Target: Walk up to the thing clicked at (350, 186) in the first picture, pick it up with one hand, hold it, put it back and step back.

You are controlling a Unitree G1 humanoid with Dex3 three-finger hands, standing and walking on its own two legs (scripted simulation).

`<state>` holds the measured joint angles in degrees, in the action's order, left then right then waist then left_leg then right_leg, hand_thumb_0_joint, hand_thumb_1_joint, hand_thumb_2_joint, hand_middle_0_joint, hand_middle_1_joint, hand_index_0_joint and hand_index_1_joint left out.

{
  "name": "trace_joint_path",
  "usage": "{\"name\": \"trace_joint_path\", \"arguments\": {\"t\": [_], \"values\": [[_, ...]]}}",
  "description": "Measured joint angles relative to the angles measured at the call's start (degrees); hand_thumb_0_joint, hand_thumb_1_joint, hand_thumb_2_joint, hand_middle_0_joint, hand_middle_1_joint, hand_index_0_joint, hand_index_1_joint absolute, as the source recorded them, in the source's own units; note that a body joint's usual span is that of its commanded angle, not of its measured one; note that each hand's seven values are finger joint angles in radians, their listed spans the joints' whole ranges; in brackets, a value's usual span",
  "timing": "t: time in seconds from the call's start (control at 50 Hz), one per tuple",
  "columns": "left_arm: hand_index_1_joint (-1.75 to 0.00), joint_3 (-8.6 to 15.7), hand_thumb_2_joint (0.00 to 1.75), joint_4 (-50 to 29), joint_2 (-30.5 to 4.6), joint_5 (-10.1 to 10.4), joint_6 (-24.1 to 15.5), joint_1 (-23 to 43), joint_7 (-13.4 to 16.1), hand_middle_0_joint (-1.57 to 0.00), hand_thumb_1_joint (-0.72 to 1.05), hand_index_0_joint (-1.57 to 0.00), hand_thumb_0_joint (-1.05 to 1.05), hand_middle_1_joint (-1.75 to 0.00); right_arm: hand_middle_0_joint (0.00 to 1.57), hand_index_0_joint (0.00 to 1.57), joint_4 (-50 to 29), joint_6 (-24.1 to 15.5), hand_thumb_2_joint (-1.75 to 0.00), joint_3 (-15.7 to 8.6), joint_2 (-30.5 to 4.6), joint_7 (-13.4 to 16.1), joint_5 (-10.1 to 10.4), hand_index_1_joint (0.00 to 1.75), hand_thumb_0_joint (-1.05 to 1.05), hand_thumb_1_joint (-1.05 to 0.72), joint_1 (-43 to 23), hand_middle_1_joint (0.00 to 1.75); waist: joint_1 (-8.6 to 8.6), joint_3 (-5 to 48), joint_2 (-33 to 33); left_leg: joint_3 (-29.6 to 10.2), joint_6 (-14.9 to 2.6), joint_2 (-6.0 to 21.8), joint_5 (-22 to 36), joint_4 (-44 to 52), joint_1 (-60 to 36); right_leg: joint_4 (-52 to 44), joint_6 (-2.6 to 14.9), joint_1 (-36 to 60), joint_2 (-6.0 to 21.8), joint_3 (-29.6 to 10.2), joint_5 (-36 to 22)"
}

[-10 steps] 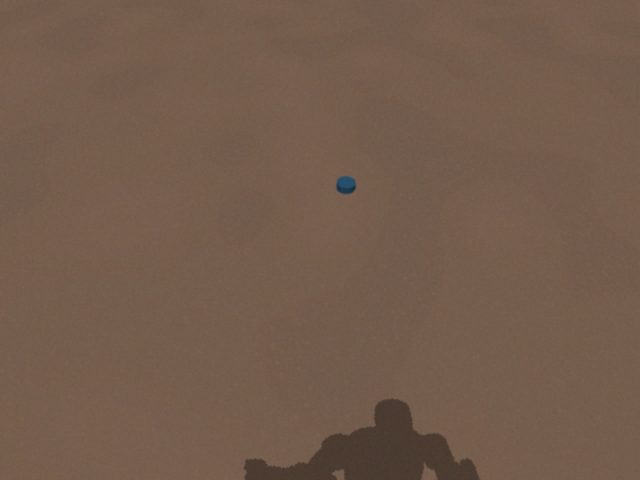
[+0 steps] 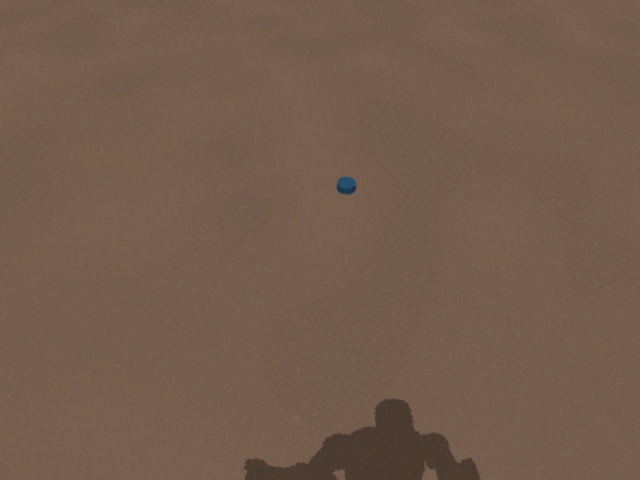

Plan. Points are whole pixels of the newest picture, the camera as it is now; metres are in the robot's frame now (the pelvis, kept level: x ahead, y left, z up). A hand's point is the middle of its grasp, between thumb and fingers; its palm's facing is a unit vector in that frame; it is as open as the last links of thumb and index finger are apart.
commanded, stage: stand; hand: left
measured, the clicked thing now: (346, 185) +1.53 -0.13 -0.76
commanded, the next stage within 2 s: walk up in 0.92 s
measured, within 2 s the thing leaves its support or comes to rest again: neither
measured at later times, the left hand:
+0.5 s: hand out of the picture +0.08 +0.25 -0.16, palm faces -0.02 -0.94 -0.34, open 7.4 cm
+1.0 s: hand out of the picture +0.08 +0.25 -0.15, palm faces -0.03 -0.94 -0.33, open 7.4 cm
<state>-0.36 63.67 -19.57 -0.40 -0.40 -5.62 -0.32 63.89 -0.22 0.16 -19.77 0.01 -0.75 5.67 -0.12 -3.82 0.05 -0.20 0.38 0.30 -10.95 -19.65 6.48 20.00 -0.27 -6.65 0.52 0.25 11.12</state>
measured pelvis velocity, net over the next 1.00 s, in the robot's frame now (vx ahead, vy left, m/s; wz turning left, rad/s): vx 0.01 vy -0.01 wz -0.03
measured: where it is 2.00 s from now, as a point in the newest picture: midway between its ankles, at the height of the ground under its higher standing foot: (376, 437)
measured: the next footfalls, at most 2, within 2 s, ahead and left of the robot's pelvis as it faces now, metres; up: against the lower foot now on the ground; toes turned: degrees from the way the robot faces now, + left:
right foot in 1.22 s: +0.16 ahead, -0.22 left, +0.00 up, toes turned -7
left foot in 1.60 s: +0.36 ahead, +0.00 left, +0.00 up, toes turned +3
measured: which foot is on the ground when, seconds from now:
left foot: down 0.00-1.00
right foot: down 0.00-0.96, up 0.98-1.00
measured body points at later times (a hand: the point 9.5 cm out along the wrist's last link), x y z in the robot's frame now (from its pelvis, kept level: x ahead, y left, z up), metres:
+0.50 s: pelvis +0.00 +0.00 +0.00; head +0.02 +0.00 +0.45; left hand +0.08 +0.30 -0.13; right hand +0.08 -0.30 -0.13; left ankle +0.00 +0.12 -0.75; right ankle +0.00 -0.12 -0.75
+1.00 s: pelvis +0.01 -0.01 +0.00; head +0.01 -0.01 +0.45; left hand +0.08 +0.30 -0.13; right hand +0.08 -0.31 -0.13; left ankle +0.00 +0.12 -0.74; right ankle -0.01 -0.12 -0.73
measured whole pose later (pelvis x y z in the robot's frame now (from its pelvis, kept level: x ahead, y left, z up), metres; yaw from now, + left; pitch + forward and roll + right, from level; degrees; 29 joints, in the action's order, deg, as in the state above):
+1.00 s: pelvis +0.01 -0.01 +0.00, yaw -1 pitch -2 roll +1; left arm 2.8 60.9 -21.2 -2.2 0.5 -8.9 -3.4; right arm 60.8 -2.3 -2.4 -20.2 -1.5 -2.0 9.6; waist -0.6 -1.2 0.9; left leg 1.1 -1.7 0.5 -17.0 -22.5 7.2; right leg 32.8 1.6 -12.3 0.1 -0.9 23.4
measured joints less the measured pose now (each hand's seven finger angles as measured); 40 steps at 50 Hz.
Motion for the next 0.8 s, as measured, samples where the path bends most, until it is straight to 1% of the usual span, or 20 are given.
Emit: {"name": "trace_joint_path", "arguments": {"t": [0.8], "values": [[-0.30, 0.0, 0.89, -0.2, -0.3, 0.0, 0.0, -0.6, 0.0, -0.20, 0.91, -0.21, 0.01, -0.30, 0.21, 0.20, 0.1, 0.0, -0.90, 0.0, -0.2, 0.0, 0.0, 0.30, 0.01, -0.90, 0.5, 0.30, -0.04, 0.5, -0.1, -0.1, 0.41, 0.4, 0.5, 1.3, -0.9, -0.9, 0.38, 0.8, -0.4, 0.1, -0.3]]}}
